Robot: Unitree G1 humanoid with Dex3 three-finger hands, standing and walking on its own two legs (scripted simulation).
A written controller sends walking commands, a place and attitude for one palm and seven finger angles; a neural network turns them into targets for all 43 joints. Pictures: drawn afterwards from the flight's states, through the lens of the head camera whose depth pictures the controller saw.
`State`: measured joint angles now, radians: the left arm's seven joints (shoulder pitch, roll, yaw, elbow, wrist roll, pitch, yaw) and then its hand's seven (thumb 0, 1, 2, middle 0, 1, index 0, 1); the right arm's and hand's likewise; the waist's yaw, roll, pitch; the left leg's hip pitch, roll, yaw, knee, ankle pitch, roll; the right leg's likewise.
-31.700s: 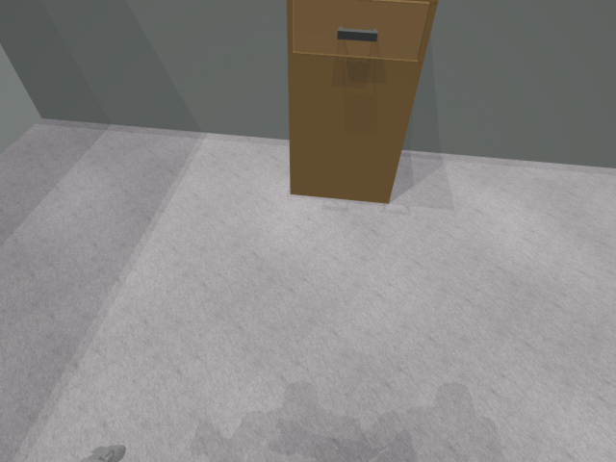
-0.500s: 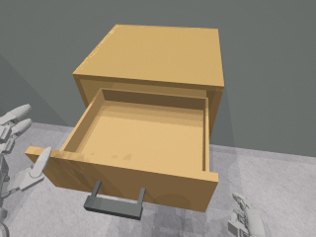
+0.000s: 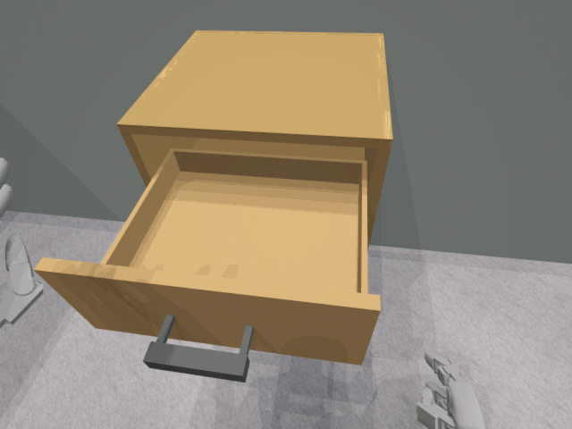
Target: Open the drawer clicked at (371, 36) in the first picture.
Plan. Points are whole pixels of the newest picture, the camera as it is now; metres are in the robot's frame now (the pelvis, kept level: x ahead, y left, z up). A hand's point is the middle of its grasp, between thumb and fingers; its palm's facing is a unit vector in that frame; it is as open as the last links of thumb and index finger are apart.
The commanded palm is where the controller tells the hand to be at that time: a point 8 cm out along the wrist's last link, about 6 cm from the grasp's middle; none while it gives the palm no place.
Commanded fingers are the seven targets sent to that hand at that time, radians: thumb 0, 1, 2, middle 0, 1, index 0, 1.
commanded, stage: step back with the hand held close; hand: left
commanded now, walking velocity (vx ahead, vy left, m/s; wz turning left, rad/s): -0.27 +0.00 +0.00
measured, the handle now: (202, 344) +0.22 +0.14 +0.02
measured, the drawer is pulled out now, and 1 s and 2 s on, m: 0.30 0.30 0.30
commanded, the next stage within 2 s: stop stepping back and stand still in 1.18 s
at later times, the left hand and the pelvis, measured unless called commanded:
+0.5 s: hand (7, 357) +0.14 +0.25 +0.19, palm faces +0.40 -0.76 -0.51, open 7.4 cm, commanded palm +0.08 +0.29 +0.21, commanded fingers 0.00 0.90 0.90 -0.20 -0.30 -0.20 -0.30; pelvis -0.06 +0.01 -0.01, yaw -1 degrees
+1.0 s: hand out of the picture +0.08 +0.21 +0.19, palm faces +0.35 -0.81 -0.48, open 7.4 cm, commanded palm +0.00 +0.27 +0.21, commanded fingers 0.00 0.90 0.90 -0.20 -0.30 -0.20 -0.30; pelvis -0.14 -0.01 -0.01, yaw -2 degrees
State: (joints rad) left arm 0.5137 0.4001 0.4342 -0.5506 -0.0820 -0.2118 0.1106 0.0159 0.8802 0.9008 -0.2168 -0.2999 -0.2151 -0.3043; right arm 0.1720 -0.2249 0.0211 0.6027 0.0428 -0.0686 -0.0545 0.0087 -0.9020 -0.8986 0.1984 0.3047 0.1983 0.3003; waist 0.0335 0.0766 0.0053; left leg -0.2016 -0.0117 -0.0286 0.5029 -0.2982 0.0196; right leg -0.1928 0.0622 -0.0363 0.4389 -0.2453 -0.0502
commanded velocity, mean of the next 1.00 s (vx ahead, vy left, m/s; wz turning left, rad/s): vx -0.32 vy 0.00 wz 0.02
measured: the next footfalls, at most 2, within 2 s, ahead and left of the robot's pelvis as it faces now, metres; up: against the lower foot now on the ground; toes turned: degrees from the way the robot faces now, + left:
left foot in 0.74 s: -0.04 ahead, +0.14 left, +0.00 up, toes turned +3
right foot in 0.92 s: -0.11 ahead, -0.11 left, +0.00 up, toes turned -4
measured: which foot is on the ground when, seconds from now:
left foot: down 0.00-0.56, up 0.58-0.72, down 0.74-1.00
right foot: down 0.00-0.74, up 0.76-0.90, down 0.92-1.00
